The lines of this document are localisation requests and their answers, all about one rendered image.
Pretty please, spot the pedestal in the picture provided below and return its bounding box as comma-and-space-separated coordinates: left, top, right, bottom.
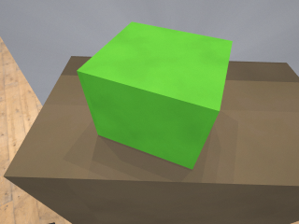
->
3, 56, 299, 224

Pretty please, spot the carton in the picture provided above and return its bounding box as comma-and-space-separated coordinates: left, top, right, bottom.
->
77, 21, 233, 169

